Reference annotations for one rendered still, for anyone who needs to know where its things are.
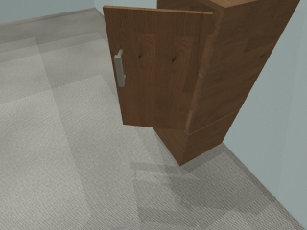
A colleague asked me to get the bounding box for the cupboard door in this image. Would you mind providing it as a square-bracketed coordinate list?
[103, 5, 213, 131]

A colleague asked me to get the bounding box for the handle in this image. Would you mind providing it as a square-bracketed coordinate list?
[114, 49, 126, 87]

